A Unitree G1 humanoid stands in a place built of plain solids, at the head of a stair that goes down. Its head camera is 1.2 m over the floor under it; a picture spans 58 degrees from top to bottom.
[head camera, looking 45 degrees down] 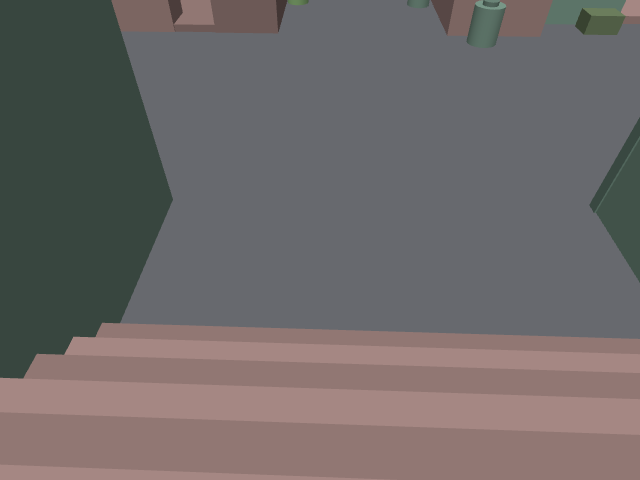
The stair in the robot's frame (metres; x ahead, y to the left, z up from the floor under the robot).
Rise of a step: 0.22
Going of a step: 0.25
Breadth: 4.16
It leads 2 degrees to the right of straight ahead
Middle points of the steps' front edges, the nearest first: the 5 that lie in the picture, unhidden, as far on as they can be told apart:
0.65 -0.47 -0.44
0.89 -0.48 -0.66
1.14 -0.49 -0.88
1.39 -0.50 -1.10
1.64 -0.51 -1.32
